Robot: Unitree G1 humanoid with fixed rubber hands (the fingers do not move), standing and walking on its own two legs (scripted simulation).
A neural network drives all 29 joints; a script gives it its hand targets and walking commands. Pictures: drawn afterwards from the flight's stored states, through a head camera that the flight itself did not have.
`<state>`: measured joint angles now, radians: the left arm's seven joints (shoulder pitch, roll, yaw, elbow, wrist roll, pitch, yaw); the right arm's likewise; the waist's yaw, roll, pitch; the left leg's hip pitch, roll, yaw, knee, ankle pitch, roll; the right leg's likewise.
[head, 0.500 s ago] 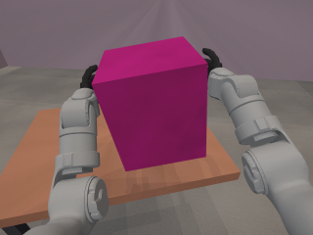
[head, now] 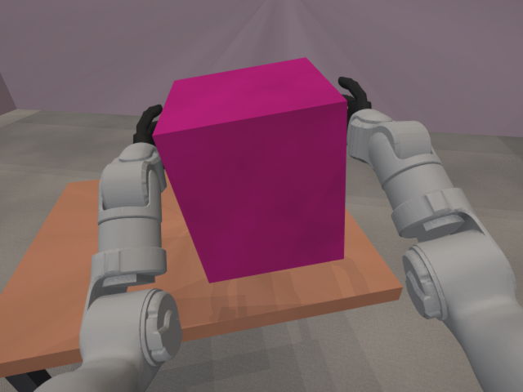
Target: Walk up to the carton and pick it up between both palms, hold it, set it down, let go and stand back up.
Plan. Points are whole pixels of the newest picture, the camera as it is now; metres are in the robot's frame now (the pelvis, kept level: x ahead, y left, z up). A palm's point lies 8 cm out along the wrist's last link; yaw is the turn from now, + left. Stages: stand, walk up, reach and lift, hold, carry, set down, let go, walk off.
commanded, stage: hold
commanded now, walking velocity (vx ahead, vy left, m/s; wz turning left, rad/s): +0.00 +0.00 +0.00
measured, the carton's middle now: (258, 168) +0.38 -0.01 +0.24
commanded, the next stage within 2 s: none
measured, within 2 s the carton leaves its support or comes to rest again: neither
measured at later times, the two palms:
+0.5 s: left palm (149, 158) +0.37 +0.14 +0.28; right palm (357, 128) +0.37 -0.16 +0.30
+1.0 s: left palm (150, 156) +0.37 +0.14 +0.28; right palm (358, 126) +0.37 -0.16 +0.31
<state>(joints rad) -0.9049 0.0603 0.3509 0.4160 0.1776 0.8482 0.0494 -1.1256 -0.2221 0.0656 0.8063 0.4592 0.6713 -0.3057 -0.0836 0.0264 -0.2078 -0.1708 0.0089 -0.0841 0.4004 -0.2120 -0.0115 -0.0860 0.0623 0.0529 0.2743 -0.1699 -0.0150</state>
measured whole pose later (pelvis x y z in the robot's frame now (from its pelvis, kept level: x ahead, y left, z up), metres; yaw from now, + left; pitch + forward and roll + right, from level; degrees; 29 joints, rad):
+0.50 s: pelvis +0.00 +0.00 +0.00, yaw +0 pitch -1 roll -2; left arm -0.88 0.06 0.34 0.38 0.18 0.86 0.05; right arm -1.11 -0.22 0.07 0.78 0.46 0.67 -0.31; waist -0.09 0.03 -0.20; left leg -0.17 0.01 -0.09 0.40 -0.22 -0.01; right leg -0.08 0.06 0.05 0.28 -0.17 -0.01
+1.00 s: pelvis +0.00 +0.00 +0.00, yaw +0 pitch -1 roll -2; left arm -0.89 0.06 0.34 0.40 0.18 0.84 0.05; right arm -1.11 -0.22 0.07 0.79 0.46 0.67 -0.31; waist -0.09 0.03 -0.21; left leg -0.17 0.01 -0.09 0.41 -0.22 -0.01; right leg -0.09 0.06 0.05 0.28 -0.17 -0.02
